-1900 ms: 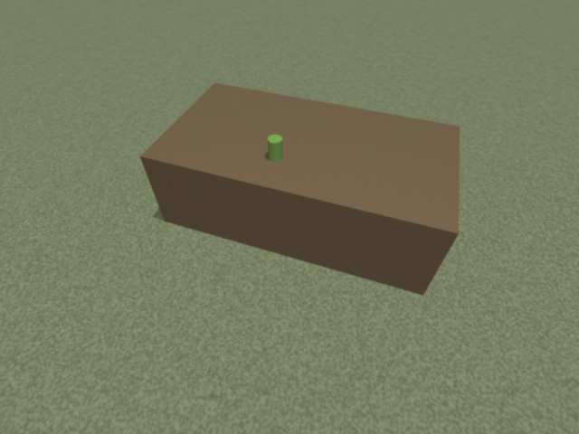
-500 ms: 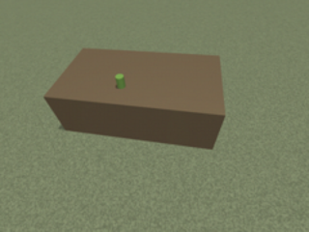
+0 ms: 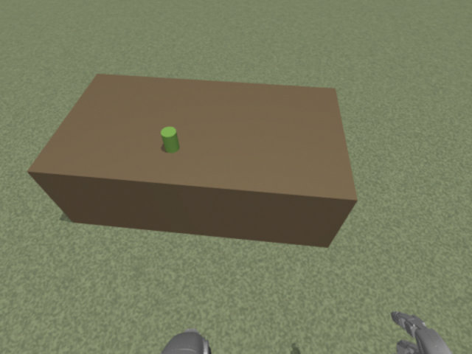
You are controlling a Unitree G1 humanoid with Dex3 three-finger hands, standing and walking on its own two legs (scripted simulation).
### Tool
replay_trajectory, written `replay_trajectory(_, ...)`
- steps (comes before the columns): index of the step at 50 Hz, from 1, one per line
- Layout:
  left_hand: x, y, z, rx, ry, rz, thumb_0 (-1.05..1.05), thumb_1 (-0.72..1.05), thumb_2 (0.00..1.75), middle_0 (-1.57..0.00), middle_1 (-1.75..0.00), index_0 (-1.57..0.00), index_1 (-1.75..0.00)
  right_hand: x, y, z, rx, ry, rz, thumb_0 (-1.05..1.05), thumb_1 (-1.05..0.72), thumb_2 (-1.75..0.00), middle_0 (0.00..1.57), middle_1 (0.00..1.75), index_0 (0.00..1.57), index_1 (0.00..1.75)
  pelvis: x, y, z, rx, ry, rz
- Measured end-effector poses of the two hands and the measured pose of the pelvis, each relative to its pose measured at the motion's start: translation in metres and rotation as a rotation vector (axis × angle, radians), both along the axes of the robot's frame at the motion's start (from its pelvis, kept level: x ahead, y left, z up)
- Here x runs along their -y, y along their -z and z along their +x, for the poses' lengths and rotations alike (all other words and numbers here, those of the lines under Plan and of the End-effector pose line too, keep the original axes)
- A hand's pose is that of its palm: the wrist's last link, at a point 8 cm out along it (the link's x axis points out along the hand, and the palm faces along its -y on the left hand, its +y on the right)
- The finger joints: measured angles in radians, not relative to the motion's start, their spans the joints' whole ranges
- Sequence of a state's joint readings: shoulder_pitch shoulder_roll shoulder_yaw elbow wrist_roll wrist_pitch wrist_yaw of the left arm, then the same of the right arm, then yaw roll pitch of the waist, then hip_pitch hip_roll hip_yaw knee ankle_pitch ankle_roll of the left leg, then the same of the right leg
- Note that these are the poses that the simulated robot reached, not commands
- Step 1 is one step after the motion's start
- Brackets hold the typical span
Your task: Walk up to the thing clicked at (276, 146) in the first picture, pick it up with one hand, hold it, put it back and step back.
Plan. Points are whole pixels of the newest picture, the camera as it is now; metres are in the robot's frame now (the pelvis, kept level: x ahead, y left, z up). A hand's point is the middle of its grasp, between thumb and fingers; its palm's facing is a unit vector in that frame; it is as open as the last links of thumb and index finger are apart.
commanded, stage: walk up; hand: left
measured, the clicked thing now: (170, 140) +0.87 +0.27 -0.31
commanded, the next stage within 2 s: none
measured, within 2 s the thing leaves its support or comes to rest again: neither
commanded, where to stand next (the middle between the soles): +0.36 +0.13 m, yaw -7 degrees
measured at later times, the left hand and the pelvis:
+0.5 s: hand (67, 288) +0.25 +0.34 -0.09, palm faces -0.07 -0.85 -0.52, open 7.4 cm; pelvis +0.17 +0.04 +0.01, yaw -4 degrees
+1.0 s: hand (56, 225) +0.40 +0.44 -0.14, palm faces -0.16 -0.90 -0.41, open 7.4 cm; pelvis +0.30 +0.17 +0.01, yaw -7 degrees
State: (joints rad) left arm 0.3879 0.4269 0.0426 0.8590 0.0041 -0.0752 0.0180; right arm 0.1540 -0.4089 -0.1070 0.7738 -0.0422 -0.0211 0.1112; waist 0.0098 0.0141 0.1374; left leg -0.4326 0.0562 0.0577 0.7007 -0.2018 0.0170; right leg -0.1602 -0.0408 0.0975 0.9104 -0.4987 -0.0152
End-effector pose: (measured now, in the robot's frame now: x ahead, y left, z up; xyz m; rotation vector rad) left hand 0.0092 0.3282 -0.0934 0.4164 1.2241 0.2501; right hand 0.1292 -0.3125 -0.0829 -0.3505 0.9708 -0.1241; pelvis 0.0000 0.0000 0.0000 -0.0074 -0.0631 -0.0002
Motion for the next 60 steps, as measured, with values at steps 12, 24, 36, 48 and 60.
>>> replay_trajectory(12, -0.022, -0.029, 0.151, 0.085, 0.14, -0.007, 0.01, 0.9, 0.9, -0.21, -0.3, -0.2, -0.3, -0.025, -0.008, -0.002, -0.096, 0.129, 0.02, 0.0, -0.9, -0.9, 0.21, 0.3, 0.2, 0.3, -0.028, -0.022, 0.085, -0.008, 0.06, 0.017)
replay_trajectory(24, -0.04, -0.043, 0.228, 0.145, 0.122, 0.087, 0.01, 0.9, 0.9, -0.21, -0.31, -0.21, -0.3, -0.034, 0.032, 0.06, -0.219, 0.133, 0.049, 0.01, -0.9, -0.9, 0.2, 0.3, 0.2, 0.3, -0.04, -0.008, 0.165, -0.013, 0.069, -0.014)
replay_trajectory(36, -0.131, -0.019, 0.272, 0.05, 0.128, 0.08, 0.01, 0.9, 0.9, -0.21, -0.31, -0.21, -0.3, -0.088, 0.008, 0.175, -0.092, 0.114, -0.033, 0.0, -0.9, -0.9, 0.2, 0.3, 0.2, 0.3, -0.117, 0.003, 0.237, -0.029, 0.093, -0.012)
replay_trajectory(48, -0.157, 0.0, 0.378, 0.059, 0.162, -0.023, 0.01, 0.9, 0.9, -0.2, -0.3, -0.2, -0.3, -0.156, -0.005, 0.176, -0.154, 0.202, -0.051, 0.0, -0.9, -0.9, 0.21, 0.3, 0.2, 0.3, -0.163, -0.01, 0.292, -0.018, 0.123, -0.004)
replay_trajectory(60, -0.12, 0.013, 0.438, 0.083, 0.211, -0.088, 0.01, 0.9, 0.9, -0.21, -0.3, -0.2, -0.3, -0.162, 0.024, 0.193, -0.183, 0.257, -0.03, 0.0, -0.9, -0.9, 0.21, 0.3, 0.2, 0.3, -0.163, 0.001, 0.307, -0.022, 0.145, 0.011)
